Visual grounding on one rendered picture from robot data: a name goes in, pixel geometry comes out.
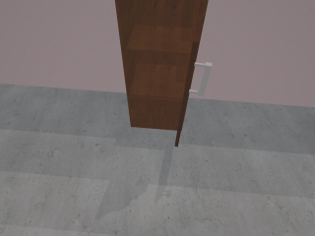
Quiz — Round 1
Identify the handle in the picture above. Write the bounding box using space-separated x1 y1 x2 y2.
189 62 213 96

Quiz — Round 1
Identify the cupboard door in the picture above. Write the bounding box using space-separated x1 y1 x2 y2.
174 1 205 147

